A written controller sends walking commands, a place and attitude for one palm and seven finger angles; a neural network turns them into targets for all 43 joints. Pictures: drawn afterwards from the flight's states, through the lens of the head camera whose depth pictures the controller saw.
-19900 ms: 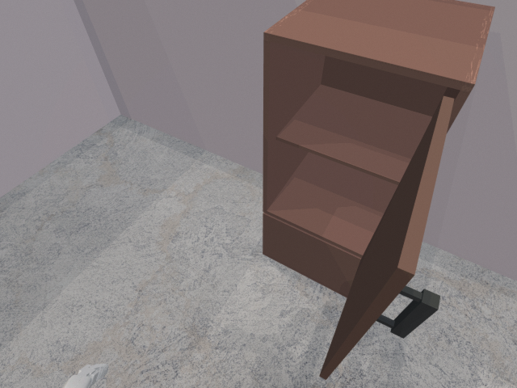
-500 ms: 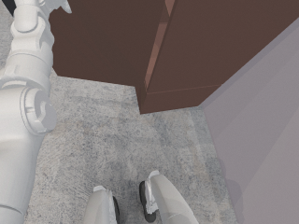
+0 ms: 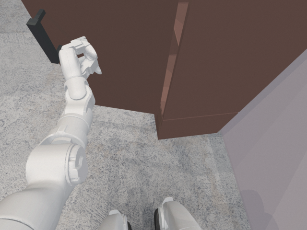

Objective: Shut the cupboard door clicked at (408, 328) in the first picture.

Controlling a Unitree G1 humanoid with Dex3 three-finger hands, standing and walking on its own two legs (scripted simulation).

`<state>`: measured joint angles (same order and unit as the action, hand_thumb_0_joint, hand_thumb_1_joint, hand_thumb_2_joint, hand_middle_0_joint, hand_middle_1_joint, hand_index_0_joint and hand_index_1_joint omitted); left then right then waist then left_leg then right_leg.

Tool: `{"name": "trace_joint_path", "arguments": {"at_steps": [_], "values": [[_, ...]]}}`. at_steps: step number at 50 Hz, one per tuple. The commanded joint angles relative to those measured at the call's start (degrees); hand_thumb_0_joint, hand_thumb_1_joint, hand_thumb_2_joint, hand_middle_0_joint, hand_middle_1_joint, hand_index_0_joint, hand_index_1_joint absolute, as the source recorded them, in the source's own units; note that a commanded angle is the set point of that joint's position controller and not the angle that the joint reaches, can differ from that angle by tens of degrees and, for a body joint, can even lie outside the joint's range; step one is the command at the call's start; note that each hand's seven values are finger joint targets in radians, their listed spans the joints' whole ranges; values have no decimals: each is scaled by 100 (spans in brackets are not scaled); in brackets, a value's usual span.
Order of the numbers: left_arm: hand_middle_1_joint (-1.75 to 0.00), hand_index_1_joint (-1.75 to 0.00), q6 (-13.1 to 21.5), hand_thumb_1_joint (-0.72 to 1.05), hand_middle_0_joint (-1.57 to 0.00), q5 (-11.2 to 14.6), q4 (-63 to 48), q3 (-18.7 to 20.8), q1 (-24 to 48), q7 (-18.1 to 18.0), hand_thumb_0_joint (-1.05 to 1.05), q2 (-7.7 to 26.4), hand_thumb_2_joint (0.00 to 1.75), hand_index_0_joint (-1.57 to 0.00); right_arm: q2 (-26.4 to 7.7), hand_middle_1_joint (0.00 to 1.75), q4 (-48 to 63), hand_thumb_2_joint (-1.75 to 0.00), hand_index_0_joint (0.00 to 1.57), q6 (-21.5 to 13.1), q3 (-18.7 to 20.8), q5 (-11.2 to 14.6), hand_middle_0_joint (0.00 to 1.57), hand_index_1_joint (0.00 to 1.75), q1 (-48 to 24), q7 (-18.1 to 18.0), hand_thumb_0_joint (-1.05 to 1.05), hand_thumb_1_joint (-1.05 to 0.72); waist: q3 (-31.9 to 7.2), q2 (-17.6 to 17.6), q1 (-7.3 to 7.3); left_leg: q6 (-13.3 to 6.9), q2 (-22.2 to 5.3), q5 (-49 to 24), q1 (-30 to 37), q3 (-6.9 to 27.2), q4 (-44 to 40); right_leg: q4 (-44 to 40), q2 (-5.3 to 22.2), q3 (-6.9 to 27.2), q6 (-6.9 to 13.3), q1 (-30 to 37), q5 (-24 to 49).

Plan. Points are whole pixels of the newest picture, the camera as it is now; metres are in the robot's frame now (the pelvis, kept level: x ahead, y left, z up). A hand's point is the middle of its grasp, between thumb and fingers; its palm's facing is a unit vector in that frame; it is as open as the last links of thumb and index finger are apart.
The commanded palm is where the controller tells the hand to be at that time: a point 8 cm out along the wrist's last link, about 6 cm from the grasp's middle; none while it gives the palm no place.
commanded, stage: pull the fist back off the door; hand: left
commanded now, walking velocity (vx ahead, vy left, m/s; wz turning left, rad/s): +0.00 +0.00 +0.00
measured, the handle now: (48, 38) +0.63 +0.20 +0.06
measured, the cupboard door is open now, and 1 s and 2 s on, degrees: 74 74 74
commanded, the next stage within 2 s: draw the hand back to the body in 0.28 s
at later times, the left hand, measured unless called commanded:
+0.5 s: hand (96, 74) +0.48 +0.08 +0.08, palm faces +0.18 -0.98 -0.03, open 3.1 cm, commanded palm +0.43 +0.14 +0.08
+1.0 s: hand (34, 126) +0.34 +0.16 +0.14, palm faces +0.13 -0.98 -0.14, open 3.1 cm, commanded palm +0.29 +0.22 +0.16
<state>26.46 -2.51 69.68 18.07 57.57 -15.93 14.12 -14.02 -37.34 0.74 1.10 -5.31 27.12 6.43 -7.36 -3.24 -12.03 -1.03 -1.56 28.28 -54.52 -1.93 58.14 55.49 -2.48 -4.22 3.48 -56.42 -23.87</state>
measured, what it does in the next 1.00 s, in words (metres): rises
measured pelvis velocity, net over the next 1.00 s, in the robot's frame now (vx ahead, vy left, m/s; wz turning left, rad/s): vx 0.00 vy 0.01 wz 0.01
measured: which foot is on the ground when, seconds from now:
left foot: down 0.00-1.00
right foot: down 0.00-1.00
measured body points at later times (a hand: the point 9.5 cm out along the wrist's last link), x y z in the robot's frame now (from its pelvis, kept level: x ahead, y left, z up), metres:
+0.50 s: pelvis -0.02 -0.01 +0.00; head +0.09 -0.02 +0.43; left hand +0.47 +0.13 +0.08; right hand +0.01 -0.26 -0.13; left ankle -0.02 +0.11 -0.67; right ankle +0.01 -0.08 -0.67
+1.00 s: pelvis +0.00 +0.01 +0.06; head +0.01 -0.01 +0.50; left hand +0.32 +0.22 +0.15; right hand +0.15 -0.24 -0.05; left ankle -0.02 +0.11 -0.67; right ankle +0.01 -0.08 -0.67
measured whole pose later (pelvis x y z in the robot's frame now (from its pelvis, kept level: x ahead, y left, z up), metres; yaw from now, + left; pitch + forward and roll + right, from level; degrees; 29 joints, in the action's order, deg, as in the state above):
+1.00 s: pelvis +0.00 +0.01 +0.06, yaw +1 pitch +4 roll +0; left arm 12.2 5.4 19.6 4.2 9.2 -4.3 11.2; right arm -14.5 -33.6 0.6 0.5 2.7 13.2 -2.7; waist -3.0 -2.4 -1.5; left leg -1.9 1.0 19.9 -20.3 -3.0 36.3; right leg 36.7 -1.0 -2.4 2.3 -23.4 -17.3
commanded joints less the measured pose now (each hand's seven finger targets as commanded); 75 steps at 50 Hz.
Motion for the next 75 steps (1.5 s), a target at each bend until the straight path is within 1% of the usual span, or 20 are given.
{"name": "trace_joint_path", "arguments": {"at_steps": [1,5,7,8,10,14,20,24,27,29,36,38,41,45,46,51,57,58,63,75], "values": [[-150,-150,622,90,-130,115,-1594,-363,2333,44,0,340,90,-130,-855,30,160,-90,20,-84,382,61,20,30,980,-105,0,-90,-2944,-30,-73,-63,235,-2454,1337,179,-308,-535,83,474,-285,2393,3111],[-150,-150,802,90,-130,63,-1936,-610,2402,30,0,172,90,-130,-824,30,144,-90,20,-77,399,70,20,30,771,-156,0,-90,-2916,-152,-56,-64,249,-2380,1531,179,-320,-502,114,475,-288,2283,2976],[-150,-150,829,90,-130,84,-1924,-570,2058,2,0,173,90,-130,-814,30,163,-90,20,-75,398,89,20,30,623,-167,0,-90,-3043,-197,84,-41,259,-2370,1586,174,-331,-479,122,476,-281,2331,2906],[-150,-150,800,90,-130,82,-1817,-597,1971,-12,0,135,90,-130,-805,30,160,-90,20,-62,392,102,20,30,561,-183,0,-90,-2885,59,45,-52,249,-2269,1483,176,-366,-503,125,464,-297,2352,2853],[-150,-150,775,90,-130,86,-1835,-800,1944,-32,0,-113,90,-130,-785,30,190,-90,20,-58,383,117,20,30,467,-204,0,-90,-2718,66,18,-68,270,-2125,1428,157,-402,-545,132,476,-306,2314,2753],[-150,-150,706,90,-130,83,-1592,-489,2253,-152,0,326,90,-130,-814,30,189,-90,20,-46,335,138,20,30,272,-298,0,-90,-2520,437,-32,-100,312,-1493,947,164,-442,-658,171,599,-353,2439,2259],[-150,-150,787,90,-130,18,-1215,-465,2477,-118,0,486,90,-130,-827,30,168,-90,20,-136,273,125,20,30,171,-348,0,-90,-2540,188,-56,-93,323,-1128,821,215,-423,-627,190,630,-325,2188,1757],[-150,-150,608,90,-130,241,-1588,-37,1315,106,0,826,90,-130,-823,30,496,-90,20,-100,247,221,20,30,110,-367,0,-90,-3051,308,463,-81,336,-1488,1042,78,-702,-744,160,657,-294,3120,2202],[-150,-150,427,90,-130,425,-2338,-117,617,335,0,710,90,-130,-787,30,704,-90,20,-55,237,329,20,30,59,-407,0,-90,-2993,435,638,-87,309,-1671,1299,9,-976,-964,139,654,-298,3590,2485],[-150,-150,305,90,-130,593,-2942,-109,187,450,0,728,90,-130,-803,30,794,-90,20,-40,263,404,20,30,-6,-467,0,-90,-2805,773,687,-110,298,-1663,1404,-22,-1166,-1206,150,697,-326,3905,2520],[-150,-150,33,90,-130,893,-4512,-726,-888,814,0,268,90,-130,-739,30,803,-90,20,-257,237,594,20,30,-485,-664,0,-90,-1833,241,746,-119,242,-1476,2422,-9,-1784,-1793,147,548,-300,3696,1908],[-150,-150,-127,90,-130,945,-4626,-838,-1277,906,0,182,90,-130,-737,30,803,-90,20,-326,216,628,20,30,-612,-707,0,-90,-1483,427,779,-110,221,-1446,2559,42,-1974,-1914,147,459,-280,3669,1745],[-147,-147,-382,90,-127,1057,-5205,-895,-1873,1049,0,170,90,-127,-705,30,916,-90,20,-431,165,698,20,30,-907,-761,0,-90,-1386,124,975,-94,234,-1524,2915,57,-2198,-2030,179,419,-237,3819,1704],[-135,-135,-716,90,-116,1208,-5874,-772,-2752,1167,0,317,90,-116,-688,30,1083,-90,20,-524,97,763,20,30,-1274,-842,0,-90,-1050,506,1167,-92,212,-1712,3116,118,-2459,-2182,204,365,-228,4131,1830],[-132,-132,-938,90,-113,663,-6142,-1221,-3076,1152,0,760,90,-113,-540,30,1082,-90,20,-332,106,820,20,30,-1496,-892,0,-90,-1147,589,1108,-111,219,-1725,3346,62,-2752,-2429,383,644,-315,4617,1805],[-117,-117,-1537,90,-100,680,-7053,-1091,-3745,1112,0,834,90,-100,-476,30,1243,-90,20,-142,-64,848,20,30,-1990,-1115,0,-90,-277,192,1190,-125,164,-1975,4034,154,-3310,-2987,385,499,-240,4799,1858],[-99,-99,-1944,90,-83,667,-8011,-1028,-4702,1111,0,808,90,-83,-450,30,1283,-90,20,-212,-175,762,20,30,-2130,-1126,0,-90,-87,232,1258,-68,113,-2724,4758,264,-3728,-3311,308,294,-202,5173,2376],[-96,-96,-1984,90,-81,652,-8242,-1047,-4793,1110,0,764,90,-81,-436,30,1295,-90,20,-231,-174,750,20,30,-2145,-1110,0,-90,-113,70,1244,-40,103,-2791,4870,278,-3773,-3339,304,283,-192,5214,2361],[-81,-81,-2113,90,-67,629,-8967,-730,-5505,1055,0,959,90,-67,-431,30,1309,-90,20,-306,-198,663,20,30,-2218,-1073,0,-90,-27,-13,1321,33,94,-3125,5052,369,-3873,-3452,290,225,-176,5399,2454],[-45,-45,-2073,90,-34,715,-10016,631,-7568,938,0,1713,90,-34,-441,30,1221,-90,20,-500,-102,625,20,30,-2333,-1025,0,-90,212,10,1550,93,80,-3283,4751,406,-3856,-3513,316,194,-203,5602,2439]]}}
